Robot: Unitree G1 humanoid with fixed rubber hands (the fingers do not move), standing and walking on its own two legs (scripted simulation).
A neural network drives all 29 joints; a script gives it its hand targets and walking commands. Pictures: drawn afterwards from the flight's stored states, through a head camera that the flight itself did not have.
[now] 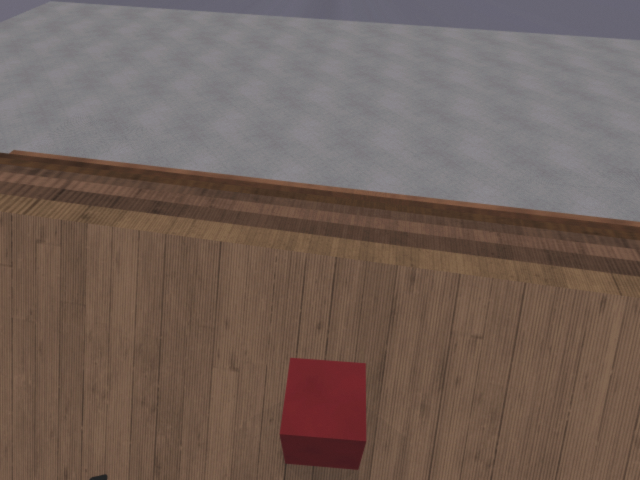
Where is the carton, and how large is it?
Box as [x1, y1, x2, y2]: [280, 358, 365, 469]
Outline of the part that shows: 290,358 280,428 280,438 285,463 357,469 365,443 365,363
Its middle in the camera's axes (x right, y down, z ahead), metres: +0.01 +0.50 +1.09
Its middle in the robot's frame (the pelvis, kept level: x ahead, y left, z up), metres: +0.46 +0.01 -0.66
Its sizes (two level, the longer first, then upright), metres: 0.210 0.200 0.250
